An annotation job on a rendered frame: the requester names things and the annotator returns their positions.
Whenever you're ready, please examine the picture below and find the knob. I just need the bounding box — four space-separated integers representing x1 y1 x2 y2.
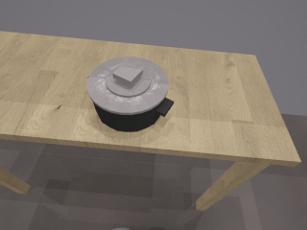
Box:
112 62 143 86

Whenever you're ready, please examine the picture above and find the table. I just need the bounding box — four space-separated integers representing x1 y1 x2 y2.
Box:
0 31 301 211

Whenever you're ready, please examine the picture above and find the pot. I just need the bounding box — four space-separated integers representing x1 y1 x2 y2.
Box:
87 77 174 132

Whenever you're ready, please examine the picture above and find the lid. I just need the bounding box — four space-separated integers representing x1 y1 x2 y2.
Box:
86 57 169 115

